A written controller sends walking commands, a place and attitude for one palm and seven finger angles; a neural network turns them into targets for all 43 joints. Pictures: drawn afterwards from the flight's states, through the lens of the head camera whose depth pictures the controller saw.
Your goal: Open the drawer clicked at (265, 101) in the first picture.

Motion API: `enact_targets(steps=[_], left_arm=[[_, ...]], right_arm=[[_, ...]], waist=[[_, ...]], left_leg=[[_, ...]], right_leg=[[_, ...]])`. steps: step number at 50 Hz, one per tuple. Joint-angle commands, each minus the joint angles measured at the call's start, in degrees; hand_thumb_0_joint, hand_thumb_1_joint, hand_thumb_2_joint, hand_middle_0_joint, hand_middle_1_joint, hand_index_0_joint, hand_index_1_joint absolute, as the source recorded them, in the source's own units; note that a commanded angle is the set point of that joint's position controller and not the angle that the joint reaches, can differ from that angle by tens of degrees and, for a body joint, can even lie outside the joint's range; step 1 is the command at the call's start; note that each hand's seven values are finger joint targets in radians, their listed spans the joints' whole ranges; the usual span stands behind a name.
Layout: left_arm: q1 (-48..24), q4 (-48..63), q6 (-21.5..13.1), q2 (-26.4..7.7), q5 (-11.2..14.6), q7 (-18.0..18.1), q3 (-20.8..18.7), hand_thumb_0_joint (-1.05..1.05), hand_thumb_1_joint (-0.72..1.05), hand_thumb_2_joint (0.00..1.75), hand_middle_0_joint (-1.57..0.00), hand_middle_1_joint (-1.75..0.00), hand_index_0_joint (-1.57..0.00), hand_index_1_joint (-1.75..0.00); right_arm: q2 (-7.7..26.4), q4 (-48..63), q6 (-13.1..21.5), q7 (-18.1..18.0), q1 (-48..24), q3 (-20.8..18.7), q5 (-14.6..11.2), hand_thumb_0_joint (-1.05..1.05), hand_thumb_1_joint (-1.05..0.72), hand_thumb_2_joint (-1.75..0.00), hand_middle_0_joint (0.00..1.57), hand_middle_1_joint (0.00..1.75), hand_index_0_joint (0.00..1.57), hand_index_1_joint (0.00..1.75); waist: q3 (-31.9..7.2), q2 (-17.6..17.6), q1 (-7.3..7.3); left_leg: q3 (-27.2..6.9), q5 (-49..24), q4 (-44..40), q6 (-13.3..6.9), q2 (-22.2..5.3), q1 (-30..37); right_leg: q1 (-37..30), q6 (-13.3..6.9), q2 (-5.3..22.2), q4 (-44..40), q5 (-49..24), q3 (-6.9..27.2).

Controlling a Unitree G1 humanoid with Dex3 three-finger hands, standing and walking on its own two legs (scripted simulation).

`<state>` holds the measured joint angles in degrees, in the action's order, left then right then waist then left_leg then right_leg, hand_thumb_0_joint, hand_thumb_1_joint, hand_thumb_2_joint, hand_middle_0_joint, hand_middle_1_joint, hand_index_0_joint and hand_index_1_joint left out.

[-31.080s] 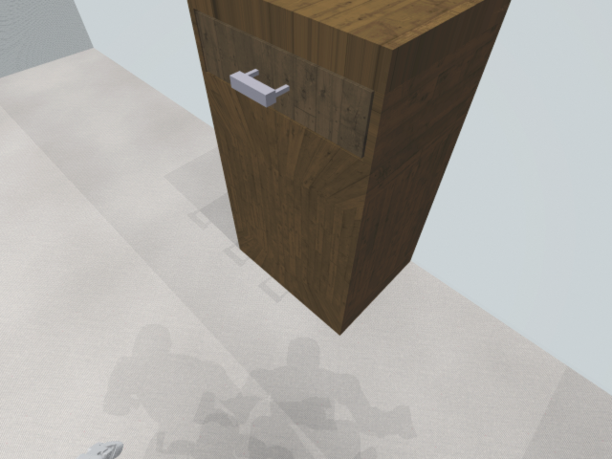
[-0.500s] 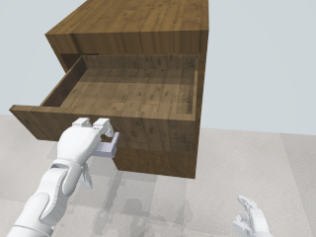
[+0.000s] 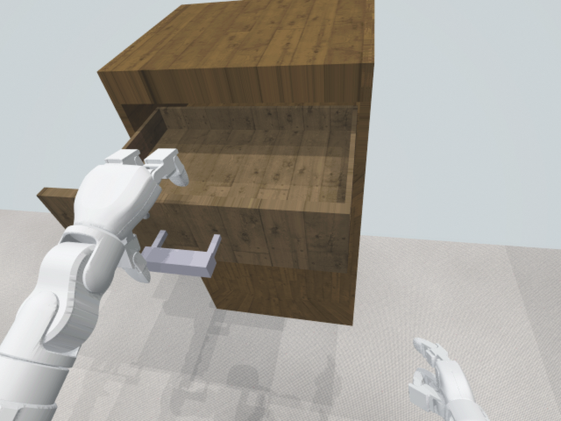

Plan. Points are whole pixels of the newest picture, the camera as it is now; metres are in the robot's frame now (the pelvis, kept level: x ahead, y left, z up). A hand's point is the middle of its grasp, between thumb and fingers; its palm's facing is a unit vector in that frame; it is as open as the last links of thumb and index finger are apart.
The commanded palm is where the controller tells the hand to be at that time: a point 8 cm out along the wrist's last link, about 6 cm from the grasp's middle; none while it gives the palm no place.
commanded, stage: lift the hand off the handle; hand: left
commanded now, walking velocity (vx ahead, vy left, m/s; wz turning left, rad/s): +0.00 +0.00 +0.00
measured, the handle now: (183, 249) +0.32 +0.22 +0.07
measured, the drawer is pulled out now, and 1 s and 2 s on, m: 0.29 0.29 0.29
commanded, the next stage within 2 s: draw the hand back to the body in 0.34 s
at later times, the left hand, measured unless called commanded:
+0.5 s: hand (143, 190) +0.32 +0.22 +0.21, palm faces +0.17 -0.05 -0.98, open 13.8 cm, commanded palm +0.26 +0.22 +0.28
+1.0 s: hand (116, 223) +0.27 +0.24 +0.20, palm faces +0.15 -0.03 -0.99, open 13.8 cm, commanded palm +0.21 +0.25 +0.27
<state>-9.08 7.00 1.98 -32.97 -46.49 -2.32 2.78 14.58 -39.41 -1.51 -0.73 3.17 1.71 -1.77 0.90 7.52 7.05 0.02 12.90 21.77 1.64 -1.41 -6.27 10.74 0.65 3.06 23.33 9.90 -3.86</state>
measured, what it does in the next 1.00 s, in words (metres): stands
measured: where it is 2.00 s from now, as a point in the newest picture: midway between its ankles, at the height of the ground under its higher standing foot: outside the picture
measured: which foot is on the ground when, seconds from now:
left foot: down 0.00-1.00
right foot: down 0.00-1.00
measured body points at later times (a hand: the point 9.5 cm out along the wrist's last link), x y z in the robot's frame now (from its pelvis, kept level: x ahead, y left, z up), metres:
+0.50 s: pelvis +0.00 +0.00 +0.00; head +0.01 -0.06 +0.44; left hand +0.30 +0.22 +0.26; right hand +0.22 -0.21 -0.11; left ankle -0.01 +0.14 -0.74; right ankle +0.03 -0.13 -0.74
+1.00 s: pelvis +0.01 +0.01 +0.00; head +0.02 -0.05 +0.44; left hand +0.25 +0.24 +0.25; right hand +0.26 -0.19 -0.10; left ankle -0.01 +0.14 -0.74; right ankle +0.03 -0.13 -0.74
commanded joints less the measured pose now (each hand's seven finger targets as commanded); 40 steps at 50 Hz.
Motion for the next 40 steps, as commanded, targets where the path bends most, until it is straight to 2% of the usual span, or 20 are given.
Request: enact_targets(steps=[1,3,6,7,8,11,13,16,18,21,22,26,28,30,31,32,33,36,37,40], left_arm=[[-23.4,7.2,4.2,-13.5,-0.2,-0.2,-10.7,0.00,-0.50,0.30,-0.30,-1.20,-0.30,-1.20],[-22.4,6.3,6.2,-9.3,-1.2,-3.0,-5.8,0.00,-0.50,0.30,-0.30,-1.20,-0.30,-1.20],[-23.1,13.6,7.0,-15.4,-0.7,-6.0,-10.8,0.00,-0.50,0.30,-0.30,-1.20,-0.30,-1.20],[-22.5,13.9,7.0,-11.9,-1.4,-7.2,-7.5,0.00,-0.50,0.30,-0.30,-1.20,-0.30,-1.20],[-18.7,12.9,7.0,-12.1,-0.2,-7.7,-8.8,0.00,-0.50,0.30,-0.30,-1.20,-0.30,-1.20],[-23.1,14.6,5.9,-21.4,1.0,-7.4,-17.4,0.00,-0.50,0.30,-0.30,-1.20,-0.30,-1.20],[-20.8,9.3,5.9,-15.9,0.9,-7.1,-14.1,0.00,-0.50,0.30,-0.30,-1.20,-0.30,-1.20],[-20.4,12.8,5.5,-20.1,2.3,-6.2,-18.3,0.00,-0.50,0.30,-0.30,-1.20,-0.30,-1.20],[-19.2,11.4,6.1,-12.8,2.1,-6.6,-11.7,0.00,-0.50,0.30,-0.30,-1.20,-0.30,-1.20],[-21.7,16.2,6.1,-15.7,2.2,-6.6,-12.9,0.00,-0.50,0.30,-0.30,-1.20,-0.30,-1.20],[-23.2,16.5,6.0,-12.2,1.0,-7.0,-9.0,0.00,-0.50,0.30,-0.30,-1.20,-0.30,-1.20],[-21.8,19.8,5.0,-19.8,1.4,-6.3,-15.9,0.00,-0.50,0.30,-0.30,-1.20,-0.30,-1.20],[-16.7,17.6,4.7,-16.2,1.3,-6.1,-14.4,0.00,-0.50,0.30,-0.30,-1.20,-0.30,-1.20],[-16.1,20.5,4.4,-17.7,1.9,-5.6,-16.1,0.00,-0.50,0.30,-0.30,-1.20,-0.30,-1.20],[-15.7,23.7,4.0,-21.3,3.0,-5.0,-20.1,0.00,-0.50,0.30,-0.30,-1.20,-0.30,-1.20],[-14.4,21.7,4.5,-16.9,2.1,-5.2,-16.3,0.00,-0.50,0.30,-0.30,-1.20,-0.30,-1.20],[-9.9,19.2,4.8,-16.1,3.0,-5.0,-17.1,0.00,-0.50,0.30,-0.30,-1.20,-0.30,-1.20],[-8.0,21.2,6.2,-19.6,4.4,-5.3,-20.6,0.00,-0.50,0.30,-0.30,-1.20,-0.30,-1.20],[-9.4,21.7,6.5,-16.7,3.6,-5.8,-17.3,0.00,-0.50,0.30,-0.30,-1.20,-0.30,-1.20],[-5.5,24.5,6.8,-17.7,4.0,-6.6,-18.0,0.00,-0.50,0.30,-0.30,-1.20,-0.30,-1.20]], right_arm=[[5.9,10.1,2.0,0.1,-11.4,-1.0,-1.3,0.00,-0.90,-0.90,0.20,0.30,0.20,0.30],[5.6,10.7,0.9,0.6,-11.4,-1.0,-1.0,0.00,-0.90,-0.90,0.20,0.30,0.20,0.30],[6.6,13.2,0.3,1.0,-12.5,-1.0,-1.2,0.00,-0.90,-0.90,0.20,0.30,0.20,0.30],[5.6,13.8,0.5,1.6,-12.6,-0.4,-0.7,0.00,-0.90,-0.90,0.20,0.30,0.20,0.30],[5.6,13.3,-0.3,1.6,-11.5,-0.9,-1.0,0.00,-0.90,-0.90,0.20,0.30,0.20,0.30],[7.0,13.3,-0.2,1.6,-11.1,-0.9,-1.0,0.00,-0.90,-0.90,0.20,0.30,0.20,0.30],[5.8,12.8,-0.1,1.9,-10.1,-0.6,-0.9,0.00,-0.90,-0.90,0.20,0.30,0.20,0.30],[6.9,13.2,0.2,2.2,-10.4,-1.2,-1.1,0.00,-0.90,-0.90,0.20,0.30,0.20,0.30],[5.9,13.2,0.2,2.5,-10.2,-0.9,-1.2,0.00,-0.90,-0.90,0.20,0.30,0.20,0.30],[6.8,13.9,0.6,2.4,-11.2,-1.2,-1.6,0.00,-0.90,-0.90,0.20,0.30,0.20,0.30],[6.0,14.0,1.0,2.6,-11.2,-0.6,-1.1,0.00,-0.90,-0.90,0.20,0.30,0.20,0.30],[6.8,13.4,1.0,2.0,-10.6,-1.2,-0.9,0.00,-0.90,-0.90,0.20,0.30,0.20,0.30],[5.6,12.9,0.8,2.4,-9.7,-1.0,-0.6,0.00,-0.90,-0.90,0.20,0.30,0.20,0.30],[5.9,13.4,0.7,2.5,-10.4,-0.9,-0.5,0.00,-0.90,-0.90,0.20,0.30,0.20,0.30],[6.3,13.6,1.1,2.5,-10.7,-1.2,-0.8,0.00,-0.90,-0.90,0.20,0.30,0.20,0.30],[5.2,13.9,1.2,2.9,-11.0,-0.6,-0.2,0.00,-0.90,-0.90,0.20,0.30,0.20,0.30],[5.3,13.0,0.7,2.9,-9.7,-0.9,-0.6,0.00,-0.90,-0.90,0.20,0.30,0.20,0.30],[6.5,13.5,0.2,2.9,-11.2,-0.9,-1.3,0.00,-0.90,-0.90,0.20,0.30,0.20,0.30],[5.9,14.0,0.2,3.3,-11.5,-0.3,-0.7,0.00,-0.90,-0.90,0.20,0.30,0.20,0.30],[6.4,14.5,-0.4,2.8,-11.3,-0.7,-0.9,0.00,-0.90,-0.90,0.20,0.30,0.20,0.30]], waist=[[-11.5,-4.1,-1.61],[-11.3,-4.7,-1.95],[-16.7,-4.2,-0.73],[-17.3,-5.1,-0.42],[-15.1,-6.8,-1.13],[-14.3,-5.8,-0.16],[-12.0,-7.9,-0.54],[-15.0,-5.3,0.32],[-13.3,-6.4,-1.06],[-14.6,-4.4,-1.03],[-15.8,-4.8,-1.34],[-17.4,-3.9,-0.68],[-16.6,-5.2,-0.72],[-16.5,-4.2,-0.10],[-18.8,-3.6,0.48],[-18.2,-4.3,0.38],[-15.6,-6.4,-0.21],[-13.5,-5.7,0.06],[-13.7,-5.5,-0.11],[-14.0,-6.4,-0.41]], left_leg=[[1.7,-6.5,-3.7,-1.1,1.9,-3.8],[1.8,-6.9,-4.1,-1.5,2.2,-4.4],[1.5,-9.9,-2.3,-1.8,2.4,-3.3],[1.5,-11.4,-2.5,-1.9,2.8,-4.0],[1.6,-10.9,-2.6,-2.1,2.3,-3.9],[1.4,-9.2,-2.0,-2.0,2.1,-5.4],[1.8,-9.9,-2.4,-2.0,1.9,-6.4],[2.0,-11.2,-1.2,-1.8,1.9,-5.2],[2.4,-11.0,-1.4,-1.9,2.1,-5.4],[2.0,-9.9,-1.0,-1.9,2.1,-4.5],[1.9,-10.1,-1.0,-2.0,2.6,-4.2],[1.5,-11.0,-0.5,-2.0,2.3,-3.3],[1.6,-13.1,-0.9,-2.0,2.3,-3.8],[1.7,-14.6,-0.7,-1.9,2.5,-3.7],[1.4,-15.5,0.4,-1.8,2.3,-2.8],[1.8,-15.9,0.1,-1.8,2.6,-3.7],[2.0,-15.7,-0.3,-1.8,2.1,-4.2],[2.2,-14.6,0.3,-1.7,1.7,-4.8],[2.0,-14.0,-0.1,-1.7,2.2,-5.6],[2.1,-13.8,-0.2,-2.1,2.2,-4.6]], right_leg=[[-7.4,-1.4,-1.9,-3.0,-1.2,2.2],[-7.3,-1.4,-1.9,-2.7,-1.3,1.5],[-10.5,-1.6,-2.2,-0.6,-5.7,2.3],[-10.7,-1.7,-2.0,-0.1,-6.1,1.7],[-9.6,-1.4,-2.3,-0.5,-6.1,1.3],[-9.5,-1.5,-2.2,-0.2,-4.8,2.2],[-8.0,-1.5,-2.2,-0.4,-3.9,1.3],[-9.5,-1.6,-1.9,0.2,-6.6,2.4],[-7.9,-1.3,-1.9,-0.1,-6.1,1.6],[-7.8,-1.5,-2.1,-0.2,-5.4,2.4],[-7.8,-1.5,-2.0,-0.1,-4.6,2.0],[-9.6,-1.6,-2.1,0.3,-6.9,2.5],[-9.6,-1.5,-2.1,0.3,-8.0,1.5],[-9.8,-1.4,-2.0,0.6,-9.9,1.4],[-11.5,-1.7,-2.1,1.4,-11.7,2.2],[-11.1,-1.5,-1.8,1.4,-11.1,1.7],[-10.0,-1.2,-2.0,1.0,-11.2,1.1],[-9.1,-1.3,-2.1,1.0,-11.6,1.9],[-9.2,-1.3,-1.8,0.9,-10.1,1.5],[-8.8,-0.9,-2.0,0.9,-10.2,1.1]])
